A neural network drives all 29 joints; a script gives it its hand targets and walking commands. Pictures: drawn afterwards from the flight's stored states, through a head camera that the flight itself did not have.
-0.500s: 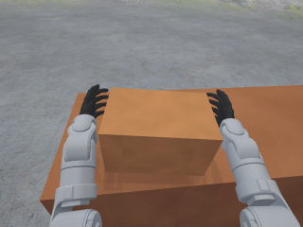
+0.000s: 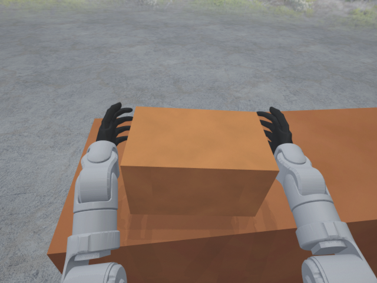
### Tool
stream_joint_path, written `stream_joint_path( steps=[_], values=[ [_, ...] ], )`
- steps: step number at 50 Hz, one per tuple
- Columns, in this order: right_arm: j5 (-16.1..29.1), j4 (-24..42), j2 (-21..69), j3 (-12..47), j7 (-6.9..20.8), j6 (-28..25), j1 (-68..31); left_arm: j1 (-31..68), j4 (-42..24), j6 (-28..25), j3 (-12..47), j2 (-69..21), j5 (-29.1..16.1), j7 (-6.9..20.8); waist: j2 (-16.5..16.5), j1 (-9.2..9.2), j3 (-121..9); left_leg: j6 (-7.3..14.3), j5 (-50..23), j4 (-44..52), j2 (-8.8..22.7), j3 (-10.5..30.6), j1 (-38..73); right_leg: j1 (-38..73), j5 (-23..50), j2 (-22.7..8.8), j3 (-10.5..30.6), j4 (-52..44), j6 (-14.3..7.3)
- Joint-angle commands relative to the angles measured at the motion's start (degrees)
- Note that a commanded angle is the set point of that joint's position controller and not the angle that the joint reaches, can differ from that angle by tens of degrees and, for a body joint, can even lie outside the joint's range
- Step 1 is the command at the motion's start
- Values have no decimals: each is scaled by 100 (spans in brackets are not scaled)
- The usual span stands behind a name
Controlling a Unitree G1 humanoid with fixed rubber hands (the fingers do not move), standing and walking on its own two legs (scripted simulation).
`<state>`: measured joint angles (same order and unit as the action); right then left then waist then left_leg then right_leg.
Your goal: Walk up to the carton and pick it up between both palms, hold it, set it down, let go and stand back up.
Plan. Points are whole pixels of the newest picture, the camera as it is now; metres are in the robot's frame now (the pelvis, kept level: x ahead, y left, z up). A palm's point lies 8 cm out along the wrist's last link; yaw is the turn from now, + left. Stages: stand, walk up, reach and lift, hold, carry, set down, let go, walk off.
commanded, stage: hold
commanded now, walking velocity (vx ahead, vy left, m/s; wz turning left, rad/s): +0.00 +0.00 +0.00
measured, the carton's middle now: (195, 161) +0.35 +0.00 +0.14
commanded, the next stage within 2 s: none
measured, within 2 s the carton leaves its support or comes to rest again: neither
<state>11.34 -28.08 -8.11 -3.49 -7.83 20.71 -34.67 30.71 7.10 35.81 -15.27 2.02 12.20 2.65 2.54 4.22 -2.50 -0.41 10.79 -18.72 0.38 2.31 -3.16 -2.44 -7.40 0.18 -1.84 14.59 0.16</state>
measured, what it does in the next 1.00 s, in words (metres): stands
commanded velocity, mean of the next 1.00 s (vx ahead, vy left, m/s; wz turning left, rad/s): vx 0.00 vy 0.00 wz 0.00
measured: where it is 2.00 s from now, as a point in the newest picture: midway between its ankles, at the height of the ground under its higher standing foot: outside the picture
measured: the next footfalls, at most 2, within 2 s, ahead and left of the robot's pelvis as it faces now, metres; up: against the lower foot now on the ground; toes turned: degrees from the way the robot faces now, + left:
none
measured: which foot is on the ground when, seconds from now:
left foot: down 0.00-1.00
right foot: down 0.00-1.00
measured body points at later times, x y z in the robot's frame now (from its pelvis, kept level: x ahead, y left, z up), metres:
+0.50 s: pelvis +0.00 +0.00 +0.00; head -0.06 +0.02 +0.45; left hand +0.36 +0.18 +0.21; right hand +0.37 -0.17 +0.20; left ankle +0.00 +0.12 -0.75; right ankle +0.01 -0.12 -0.75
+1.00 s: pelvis +0.00 +0.00 +0.00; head -0.06 +0.02 +0.45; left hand +0.36 +0.18 +0.20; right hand +0.37 -0.17 +0.20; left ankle +0.00 +0.12 -0.75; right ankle +0.01 -0.12 -0.75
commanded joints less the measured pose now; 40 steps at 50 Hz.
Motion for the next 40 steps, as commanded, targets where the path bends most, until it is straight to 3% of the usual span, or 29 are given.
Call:
stream_joint_path(
  steps=[1, 4, 9, 14, 29, 40],
  values=[
    [733, 2038, 3227, 2329, 711, -330, -4491, 3470, -832, -69, 2712, -2986, -823, 696, -339, -140, -2014, -198, -2083, 43, -326, -229, 326, 904, 1375, 355, -98, 64, 78],
    [858, 2038, 3166, 2360, 668, -186, -4520, 3477, -956, 117, 2671, -2915, -816, 686, -321, -177, -1889, -172, -2058, 66, -308, -260, 307, 836, 1154, 351, -68, 12, 67],
    [671, 1726, 3100, 1996, 690, 0, -4482, 3601, -772, 313, 2495, -2843, -737, 822, -306, -8, -1542, -129, -1326, 292, -293, -315, 83, 778, 669, 268, -46, -112, 66],
    [565, 1616, 3136, 1847, 704, 47, -4529, 3733, -619, 287, 2408, -2849, -720, 915, -363, 68, -1568, -157, -1262, 301, -317, -285, 20, 884, 732, 261, -77, -85, 72],
    [607, 1671, 3238, 1967, 752, -60, -4767, 3841, -538, 186, 2396, -2907, -745, 860, -335, -70, -1737, -125, -1450, 236, -314, -264, 65, 828, 694, 307, -108, -46, 55],
    [604, 1645, 3258, 1970, 712, -56, -4708, 3831, -537, 183, 2390, -2889, -743, 874, -320, -32, -1746, -119, -1436, 235, -333, -278, 65, 883, 796, 288, -91, -42, 82]
  ],
)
